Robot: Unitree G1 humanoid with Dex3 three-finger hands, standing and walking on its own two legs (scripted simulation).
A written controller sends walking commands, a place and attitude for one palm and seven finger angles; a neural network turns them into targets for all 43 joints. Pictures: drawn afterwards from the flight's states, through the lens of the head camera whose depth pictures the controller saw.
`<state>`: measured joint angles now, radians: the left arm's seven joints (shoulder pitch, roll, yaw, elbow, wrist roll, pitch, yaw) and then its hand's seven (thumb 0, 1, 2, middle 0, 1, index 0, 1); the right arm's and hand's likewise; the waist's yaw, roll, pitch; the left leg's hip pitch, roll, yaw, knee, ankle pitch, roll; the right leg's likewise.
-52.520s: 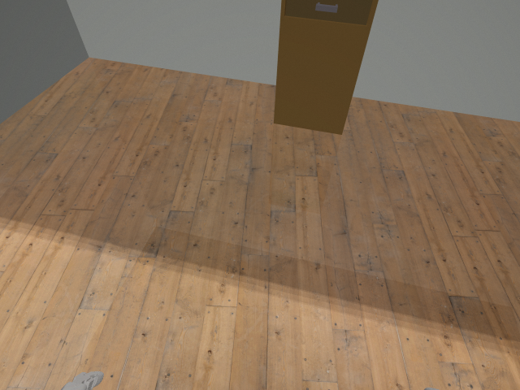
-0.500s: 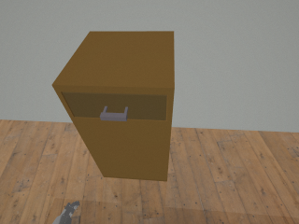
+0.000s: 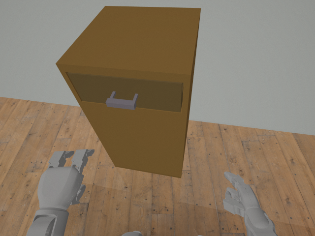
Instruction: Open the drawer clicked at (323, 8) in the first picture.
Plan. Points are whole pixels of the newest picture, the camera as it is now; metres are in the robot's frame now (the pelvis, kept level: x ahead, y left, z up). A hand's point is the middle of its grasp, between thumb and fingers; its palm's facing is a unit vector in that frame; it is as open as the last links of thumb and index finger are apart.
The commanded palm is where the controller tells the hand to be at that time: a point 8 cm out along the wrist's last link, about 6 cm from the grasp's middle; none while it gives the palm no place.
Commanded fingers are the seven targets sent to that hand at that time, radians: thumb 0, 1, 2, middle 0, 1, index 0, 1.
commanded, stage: raise the hand with hooked fingers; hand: left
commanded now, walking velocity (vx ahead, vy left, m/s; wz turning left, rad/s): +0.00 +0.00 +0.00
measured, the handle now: (123, 99) +0.52 +0.21 +0.00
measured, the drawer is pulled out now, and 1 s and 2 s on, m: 0.00 0.00 0.00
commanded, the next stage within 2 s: move the hooked fingers above the handle in 1.22 s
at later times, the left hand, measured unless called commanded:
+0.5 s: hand (76, 147) +0.29 +0.25 +0.07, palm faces +0.04 -0.10 -0.99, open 13.0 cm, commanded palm +0.26 +0.25 +0.13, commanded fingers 0.00 -0.50 0.30 -0.30 -1.20 -0.30 -1.20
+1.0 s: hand (63, 123) +0.32 +0.28 +0.12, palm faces -0.04 -0.09 -1.00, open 13.9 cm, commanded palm +0.30 +0.28 +0.17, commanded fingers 0.00 -0.50 0.30 -0.30 -1.20 -0.30 -1.20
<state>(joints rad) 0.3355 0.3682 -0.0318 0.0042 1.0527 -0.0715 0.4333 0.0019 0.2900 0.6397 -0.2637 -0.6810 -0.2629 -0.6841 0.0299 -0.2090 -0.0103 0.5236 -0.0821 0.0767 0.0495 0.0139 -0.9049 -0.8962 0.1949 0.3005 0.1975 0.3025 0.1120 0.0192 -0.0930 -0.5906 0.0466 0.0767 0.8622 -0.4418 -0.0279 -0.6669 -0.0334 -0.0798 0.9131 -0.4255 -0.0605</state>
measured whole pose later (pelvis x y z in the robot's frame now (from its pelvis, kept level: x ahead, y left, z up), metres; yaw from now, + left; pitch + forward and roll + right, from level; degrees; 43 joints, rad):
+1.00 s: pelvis +0.02 +0.05 +0.05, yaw -1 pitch +3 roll +0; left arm -0.08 0.48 -0.03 0.09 0.92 -0.07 0.03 0.00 -0.49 0.30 -0.31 -1.20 -0.31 -1.20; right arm 0.15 -0.24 -0.01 0.60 0.00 0.13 0.01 0.01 -0.90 -0.90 0.20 0.30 0.20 0.30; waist 0.08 0.07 0.00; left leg -0.23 0.00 0.09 0.45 -0.27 0.03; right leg -0.29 -0.04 -0.06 0.46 -0.23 0.01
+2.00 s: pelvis +0.02 +0.03 +0.04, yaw -1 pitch +8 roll +1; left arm -0.31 0.46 -0.06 0.42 0.99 -0.12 0.15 0.00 -0.49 0.30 -0.32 -1.20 -0.31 -1.20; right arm 0.22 -0.26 -0.06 0.65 0.01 0.11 -0.01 0.01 -0.91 -0.90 0.19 0.30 0.20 0.30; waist 0.03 0.05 -0.04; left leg -0.36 0.02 0.09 0.52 -0.30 0.01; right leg -0.43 -0.03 -0.06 0.55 -0.26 -0.02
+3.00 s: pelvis +0.02 +0.04 +0.03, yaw -2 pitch +15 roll +0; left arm -0.66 0.43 -0.06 0.89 1.09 -0.14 0.29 0.00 -0.49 0.30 -0.32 -1.20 -0.31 -1.20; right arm 0.31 -0.25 -0.07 0.68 -0.01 0.13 0.00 0.01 -0.90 -0.90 0.20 0.30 0.20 0.30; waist -0.06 0.03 -0.10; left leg -0.56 0.02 0.10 0.65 -0.35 0.03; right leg -0.62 -0.03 -0.04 0.65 -0.29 -0.01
